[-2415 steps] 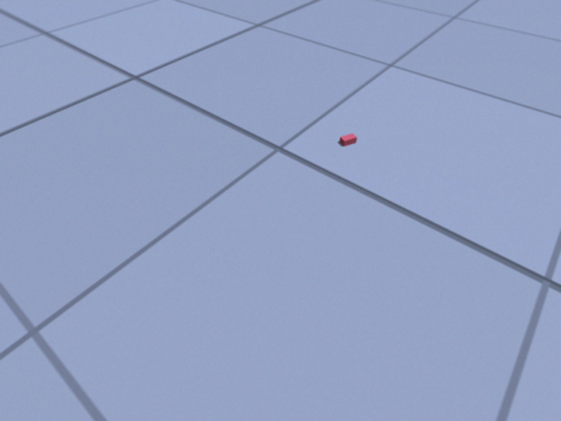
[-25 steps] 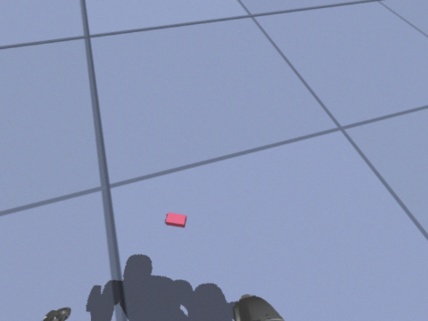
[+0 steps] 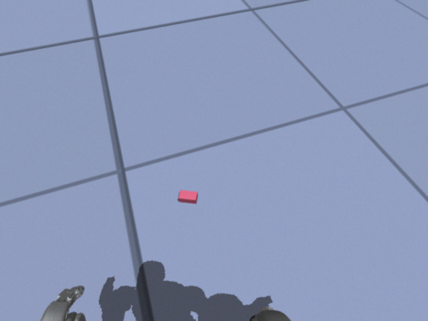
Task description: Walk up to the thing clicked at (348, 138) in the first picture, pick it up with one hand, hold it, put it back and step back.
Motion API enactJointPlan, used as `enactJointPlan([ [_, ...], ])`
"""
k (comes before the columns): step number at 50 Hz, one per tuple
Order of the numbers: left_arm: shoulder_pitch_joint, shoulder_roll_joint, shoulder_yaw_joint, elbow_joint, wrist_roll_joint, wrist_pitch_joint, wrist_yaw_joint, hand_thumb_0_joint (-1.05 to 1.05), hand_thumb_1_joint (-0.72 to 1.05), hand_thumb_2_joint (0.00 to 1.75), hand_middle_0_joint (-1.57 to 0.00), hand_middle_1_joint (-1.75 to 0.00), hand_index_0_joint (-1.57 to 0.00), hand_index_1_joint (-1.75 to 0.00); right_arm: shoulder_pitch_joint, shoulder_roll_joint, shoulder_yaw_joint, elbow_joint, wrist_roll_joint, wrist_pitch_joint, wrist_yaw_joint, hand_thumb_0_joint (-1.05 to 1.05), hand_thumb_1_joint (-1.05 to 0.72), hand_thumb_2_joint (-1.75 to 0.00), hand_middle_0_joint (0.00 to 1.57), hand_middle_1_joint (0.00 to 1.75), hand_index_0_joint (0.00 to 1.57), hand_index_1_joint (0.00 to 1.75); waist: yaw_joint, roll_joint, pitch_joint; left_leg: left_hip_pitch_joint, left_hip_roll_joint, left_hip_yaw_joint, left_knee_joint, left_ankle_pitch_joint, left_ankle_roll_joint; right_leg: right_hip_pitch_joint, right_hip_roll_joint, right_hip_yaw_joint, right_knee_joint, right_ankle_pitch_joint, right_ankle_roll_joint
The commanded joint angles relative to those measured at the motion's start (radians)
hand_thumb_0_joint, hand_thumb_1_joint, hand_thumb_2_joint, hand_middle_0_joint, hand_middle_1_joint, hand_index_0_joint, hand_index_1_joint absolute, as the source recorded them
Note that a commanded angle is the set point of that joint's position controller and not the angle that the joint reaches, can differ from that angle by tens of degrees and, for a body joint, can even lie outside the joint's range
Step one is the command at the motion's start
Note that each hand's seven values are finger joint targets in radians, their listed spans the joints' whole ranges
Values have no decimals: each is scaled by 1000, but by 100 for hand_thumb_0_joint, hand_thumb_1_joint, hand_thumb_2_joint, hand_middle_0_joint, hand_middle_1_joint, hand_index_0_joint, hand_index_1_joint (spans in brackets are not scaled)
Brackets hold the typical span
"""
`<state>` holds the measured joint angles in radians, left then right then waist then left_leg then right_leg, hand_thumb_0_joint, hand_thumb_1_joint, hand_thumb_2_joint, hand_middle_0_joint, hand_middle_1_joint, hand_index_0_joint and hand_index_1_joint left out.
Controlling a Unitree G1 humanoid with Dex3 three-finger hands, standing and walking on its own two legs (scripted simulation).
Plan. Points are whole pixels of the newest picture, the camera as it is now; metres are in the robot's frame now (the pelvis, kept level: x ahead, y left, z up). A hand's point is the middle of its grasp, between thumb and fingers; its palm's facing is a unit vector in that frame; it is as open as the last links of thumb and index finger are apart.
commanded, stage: step back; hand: left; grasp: from above
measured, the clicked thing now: (188, 196) +0.74 +0.15 -0.73
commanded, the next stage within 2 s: stand in 1.90 s
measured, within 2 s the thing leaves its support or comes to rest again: neither
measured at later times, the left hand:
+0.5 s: hand out of the picture -0.07 +0.25 -0.14, palm faces -0.13 -0.91 -0.39, open 7.4 cm
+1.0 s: hand out of the picture -0.22 +0.25 -0.14, palm faces -0.07 -0.93 -0.35, open 7.4 cm
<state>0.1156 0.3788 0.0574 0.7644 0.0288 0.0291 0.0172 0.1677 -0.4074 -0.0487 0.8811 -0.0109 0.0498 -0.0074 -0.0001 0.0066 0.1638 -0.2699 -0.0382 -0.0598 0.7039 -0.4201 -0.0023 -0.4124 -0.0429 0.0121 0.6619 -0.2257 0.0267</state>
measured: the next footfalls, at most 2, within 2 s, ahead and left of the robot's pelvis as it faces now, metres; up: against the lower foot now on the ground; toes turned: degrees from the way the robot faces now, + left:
right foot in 0.42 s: -0.16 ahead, -0.14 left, +0.00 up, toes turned -5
left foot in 0.74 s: -0.26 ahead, +0.10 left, +0.00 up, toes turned -3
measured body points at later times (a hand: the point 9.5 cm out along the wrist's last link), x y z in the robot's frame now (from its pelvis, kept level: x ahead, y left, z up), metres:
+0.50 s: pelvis -0.17 -0.01 +0.00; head -0.13 -0.02 +0.45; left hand -0.07 +0.30 -0.11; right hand -0.08 -0.34 -0.11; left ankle -0.05 +0.11 -0.69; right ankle -0.20 -0.13 -0.72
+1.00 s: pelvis -0.33 -0.01 +0.01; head -0.29 +0.01 +0.46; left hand -0.21 +0.30 -0.12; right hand -0.24 -0.33 -0.09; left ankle -0.26 +0.11 -0.72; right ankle -0.37 -0.14 -0.70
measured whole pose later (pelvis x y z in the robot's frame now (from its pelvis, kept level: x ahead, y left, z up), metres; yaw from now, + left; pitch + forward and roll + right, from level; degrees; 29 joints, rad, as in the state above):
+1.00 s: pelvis -0.33 -0.01 +0.01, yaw -4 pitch -1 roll -1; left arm 0.18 0.40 0.07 0.87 0.02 0.04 -0.02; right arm 0.16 -0.37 -0.03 0.89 -0.05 0.01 0.00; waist 0.01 -0.03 0.10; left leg -0.36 0.02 0.00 0.62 -0.24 0.02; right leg -0.27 0.02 0.06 0.74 -0.50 -0.01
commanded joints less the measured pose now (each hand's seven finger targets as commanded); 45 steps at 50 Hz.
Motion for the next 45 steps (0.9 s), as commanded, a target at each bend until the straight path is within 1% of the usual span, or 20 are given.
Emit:
enactJointPlan([
  [1,14,165,51,-91,-19,7,11,0,90,90,-20,-30,-20,-30,36,-318,-98,-70,-36,-40,-6,0,-90,-90,20,30,20,30,-14,233,-199,133,340,-419,-399,316,150,-123,120,53,207,-223,-57],
  [2,-65,219,78,-88,-7,5,28,0,90,90,-20,-30,-20,-30,20,-377,-106,-89,-31,-40,0,0,-90,-90,20,30,20,30,-72,252,-173,-63,447,-533,-427,375,290,-40,145,157,411,-441,-39],
  [4,-11,211,79,-50,-19,11,27,0,90,90,-20,-30,-20,-30,-75,-260,-73,-92,-31,-49,-13,0,-90,-90,20,30,20,30,8,68,-155,-8,343,-307,-340,508,235,-87,149,222,585,-335,-54],
  [6,65,216,83,-18,-23,10,20,0,90,90,-20,-30,-20,-30,-90,-224,-66,-103,-28,-53,-22,0,-90,-90,20,30,20,30,42,104,-155,30,290,-211,-294,531,206,-105,143,194,626,-267,-46],
  [14,63,192,73,-28,-7,7,0,0,90,90,-20,-30,-20,-30,6,-236,-76,-113,-20,-47,-26,0,-90,-90,20,30,20,30,-34,163,-217,225,323,-204,-260,530,259,-57,86,110,315,-307,15],
  [20,246,184,79,73,-2,2,-15,0,90,90,-20,-30,-20,-30,-65,-259,-72,-130,-7,-15,-16,0,-90,-90,20,30,20,30,41,186,-288,12,258,-124,-197,340,145,276,64,-26,-204,-75,-61],
  [21,241,218,90,71,11,0,-15,0,90,90,-20,-30,-20,-30,-57,-222,-61,-130,-3,-12,-14,0,-90,-90,20,30,20,30,34,103,-254,-112,206,-108,-140,202,91,312,8,83,-249,-106,-83],
  [22,201,321,116,45,16,2,-17,0,90,90,-20,-30,-20,-30,-109,-165,-50,-163,8,-19,-18,0,-90,-90,20,30,20,30,62,-188,-180,-299,1,-27,45,-45,19,227,-189,384,-327,-165,-191],
  [23,103,405,127,2,22,5,-15,0,90,90,-20,-30,-20,-30,-108,-187,-63,-150,1,-14,-33,0,-90,-90,20,30,20,30,81,-325,-105,-218,-44,-27,322,-185,-21,-58,-388,575,-444,-263,-327],
  [24,41,360,114,-29,17,-3,-9,0,90,90,-20,-30,-20,-30,-88,-209,-68,-133,4,-10,-33,0,-90,-90,20,30,20,30,41,-231,-57,-185,-24,-121,439,-150,-23,-135,-384,518,-437,-212,-327],
  [25,-46,301,94,-45,9,-7,-1,0,90,90,-20,-30,-20,-30,-31,-208,-65,-107,10,-13,-31,0,-90,-90,20,30,20,30,-14,-121,-58,-189,-54,-132,479,-90,-10,-85,-284,340,-349,-38,-278],
  [27,-73,253,89,-46,20,-10,4,0,90,90,-20,-30,-20,-30,16,-173,-52,-88,11,-25,-28,0,-90,-90,20,30,20,30,-31,-150,-91,-178,-78,-75,481,-42,-11,-2,-186,185,-264,135,-217],
  [33,47,237,83,-54,19,6,17,0,90,90,-20,-30,-20,-30,11,-136,-34,-103,-10,-45,-28,0,-90,-90,20,30,20,30,47,-213,-190,-179,4,32,27,-100,-15,343,-198,171,-121,411,-211],
  [35,22,241,79,-61,4,18,13,0,90,90,-20,-30,-20,-30,86,-128,-40,-69,-15,-50,-27,0,-90,-90,20,30,20,30,14,-183,-230,-57,-12,99,-236,94,-6,341,-174,142,-18,424,-185],
  [36,16,225,71,-63,0,26,8,0,90,90,-20,-30,-20,-30,114,-143,-49,-47,-17,-53,-28,0,-90,-90,20,30,20,30,6,-141,-249,26,-4,90,-329,225,3,279,-160,134,13,340,-154],
  [37,42,188,57,-66,-1,27,3,0,90,90,-20,-30,-20,-30,102,-195,-66,-47,-27,-55,-29,0,-90,-90,20,30,20,30,21,-57,-257,141,114,-83,-344,277,47,113,-115,120,57,169,-111],
  [38,3,171,46,-84,-15,23,1,0,90,90,-20,-30,-20,-30,43,-327,-87,-66,-17,-49,-20,0,-90,-90,20,30,20,30,15,203,-233,91,346,-374,-361,381,189,-36,62,-29,199,-206,-50],
  [39,-64,212,69,-80,-4,26,12,0,90,90,-20,-30,-20,-30,22,-373,-97,-85,-25,-53,-20,0,-90,-90,20,30,20,30,-43,226,-204,-58,455,-506,-391,405,310,3,69,76,418,-407,-37],
  [42,25,200,70,-14,-21,31,4,0,90,90,-20,-30,-20,-30,-49,-252,-60,-83,-31,-66,-35,0,-90,-90,20,30,20,30,37,70,-191,-24,312,-230,-293,498,230,-15,103,180,571,-301,-61],
  [45,68,184,66,15,-11,6,-15,0,90,90,-20,-30,-20,-30,-52,-207,-58,-75,-34,-70,-27,0,-90,-90,20,30,20,30,21,127,-196,36,255,-171,-301,188,200,19,68,100,294,-280,-35],
])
